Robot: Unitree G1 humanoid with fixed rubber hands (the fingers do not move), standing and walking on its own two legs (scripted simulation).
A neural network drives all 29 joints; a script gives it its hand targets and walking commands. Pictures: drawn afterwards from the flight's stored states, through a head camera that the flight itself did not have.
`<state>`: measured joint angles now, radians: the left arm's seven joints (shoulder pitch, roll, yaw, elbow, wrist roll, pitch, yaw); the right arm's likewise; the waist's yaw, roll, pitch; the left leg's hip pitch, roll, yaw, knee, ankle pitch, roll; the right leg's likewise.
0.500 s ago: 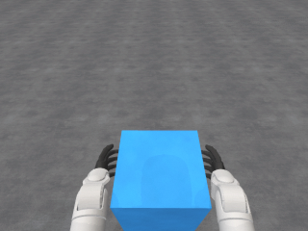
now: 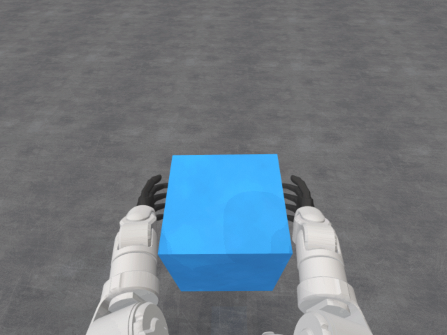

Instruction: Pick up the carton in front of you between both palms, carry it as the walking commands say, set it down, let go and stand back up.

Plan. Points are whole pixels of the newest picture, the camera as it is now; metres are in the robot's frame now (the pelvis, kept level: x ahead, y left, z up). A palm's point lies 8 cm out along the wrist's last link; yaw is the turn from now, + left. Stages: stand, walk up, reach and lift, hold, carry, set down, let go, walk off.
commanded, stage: set down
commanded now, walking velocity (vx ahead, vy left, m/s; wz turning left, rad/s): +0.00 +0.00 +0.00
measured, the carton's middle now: (225, 227) +0.35 +0.01 -0.06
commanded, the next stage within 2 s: none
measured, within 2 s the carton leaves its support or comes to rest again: neither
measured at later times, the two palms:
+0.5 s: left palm (175, 228) +0.41 +0.15 -0.18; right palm (289, 239) +0.38 -0.15 -0.19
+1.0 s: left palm (194, 240) +0.45 +0.12 -0.34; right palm (289, 253) +0.40 -0.18 -0.35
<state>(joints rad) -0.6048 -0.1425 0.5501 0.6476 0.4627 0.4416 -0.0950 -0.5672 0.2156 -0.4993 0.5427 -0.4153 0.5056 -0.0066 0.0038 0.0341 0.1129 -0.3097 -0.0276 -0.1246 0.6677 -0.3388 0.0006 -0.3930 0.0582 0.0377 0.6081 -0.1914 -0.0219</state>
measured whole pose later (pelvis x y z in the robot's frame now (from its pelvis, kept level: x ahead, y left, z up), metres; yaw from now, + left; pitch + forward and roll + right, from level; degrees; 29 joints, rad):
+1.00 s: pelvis -0.04 +0.02 -0.24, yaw +3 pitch +46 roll +2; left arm -1.01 0.02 0.32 0.79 0.12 0.19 0.10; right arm -0.90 0.01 -0.48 0.62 -0.17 0.23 -0.05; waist -0.09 0.05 -0.14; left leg -1.93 -0.16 -0.06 1.71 -0.59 -0.04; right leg -2.02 0.08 0.11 1.64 -0.42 0.06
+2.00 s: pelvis -0.06 +0.03 -0.36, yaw +4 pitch +43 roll -2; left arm -1.47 0.18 0.13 1.12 0.05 0.19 0.16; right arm -1.22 -0.14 -0.55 0.83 -0.14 0.21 -0.02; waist -0.16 0.07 0.21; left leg -2.25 -0.22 -0.04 2.13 -0.63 -0.04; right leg -2.30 0.03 0.06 2.03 -0.48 0.08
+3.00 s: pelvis -0.07 +0.02 -0.38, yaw +3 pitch +37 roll -2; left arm -1.48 0.39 -0.10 1.05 -0.18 0.11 0.10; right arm -1.32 -0.36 -0.34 1.11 0.20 -0.01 -0.05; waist -0.15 0.00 0.38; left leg -2.23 -0.10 -0.03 2.21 -0.63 -0.02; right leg -2.30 -0.03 -0.01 2.10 -0.45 0.01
